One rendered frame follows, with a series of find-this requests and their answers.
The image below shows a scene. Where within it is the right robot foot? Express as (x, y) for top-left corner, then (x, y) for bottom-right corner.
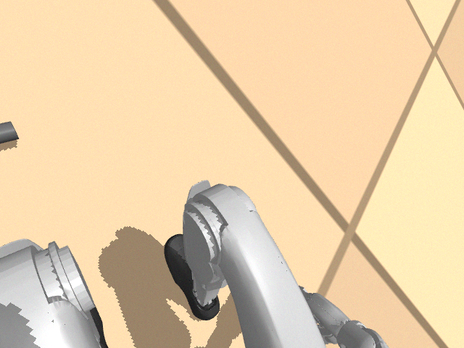
(164, 234), (220, 320)

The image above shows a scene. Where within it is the left robot foot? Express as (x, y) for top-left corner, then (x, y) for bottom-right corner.
(90, 306), (108, 348)

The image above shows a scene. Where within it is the bottle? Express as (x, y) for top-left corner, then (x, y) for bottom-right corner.
(0, 121), (19, 144)

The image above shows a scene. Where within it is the right robot arm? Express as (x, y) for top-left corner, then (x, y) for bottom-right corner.
(336, 320), (389, 348)

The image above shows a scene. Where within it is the right robot hand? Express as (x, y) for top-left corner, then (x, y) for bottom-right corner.
(299, 286), (351, 344)

